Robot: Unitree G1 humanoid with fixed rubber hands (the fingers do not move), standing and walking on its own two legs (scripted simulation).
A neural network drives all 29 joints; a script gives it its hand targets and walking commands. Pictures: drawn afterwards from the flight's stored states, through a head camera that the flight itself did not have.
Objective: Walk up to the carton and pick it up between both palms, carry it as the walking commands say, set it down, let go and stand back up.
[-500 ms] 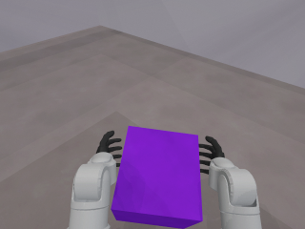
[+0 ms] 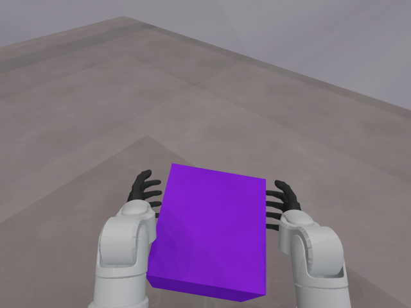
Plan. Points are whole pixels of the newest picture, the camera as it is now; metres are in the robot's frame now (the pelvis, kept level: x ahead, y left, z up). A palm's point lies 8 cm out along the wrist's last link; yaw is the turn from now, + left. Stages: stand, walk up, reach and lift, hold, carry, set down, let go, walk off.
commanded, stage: carry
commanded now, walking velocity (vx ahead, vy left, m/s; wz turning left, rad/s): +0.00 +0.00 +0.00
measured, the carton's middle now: (207, 234) +0.28 +0.01 +0.00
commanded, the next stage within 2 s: none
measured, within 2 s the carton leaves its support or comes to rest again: neither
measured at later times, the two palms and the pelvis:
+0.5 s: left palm (152, 227) +0.25 +0.10 +0.10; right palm (312, 240) +0.23 -0.16 +0.08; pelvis -0.03 -0.02 +0.00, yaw -1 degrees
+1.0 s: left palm (163, 218) +0.28 +0.09 +0.07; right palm (311, 234) +0.26 -0.18 +0.05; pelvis -0.01 -0.03 +0.00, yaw -3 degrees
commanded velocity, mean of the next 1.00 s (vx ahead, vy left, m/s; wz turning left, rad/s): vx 0.00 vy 0.00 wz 0.00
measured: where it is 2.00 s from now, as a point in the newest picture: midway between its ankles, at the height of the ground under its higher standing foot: outside the picture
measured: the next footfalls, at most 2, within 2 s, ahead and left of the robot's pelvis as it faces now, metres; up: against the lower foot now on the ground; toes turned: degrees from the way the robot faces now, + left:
none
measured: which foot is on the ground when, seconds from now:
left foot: down 0.00-1.00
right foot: down 0.00-1.00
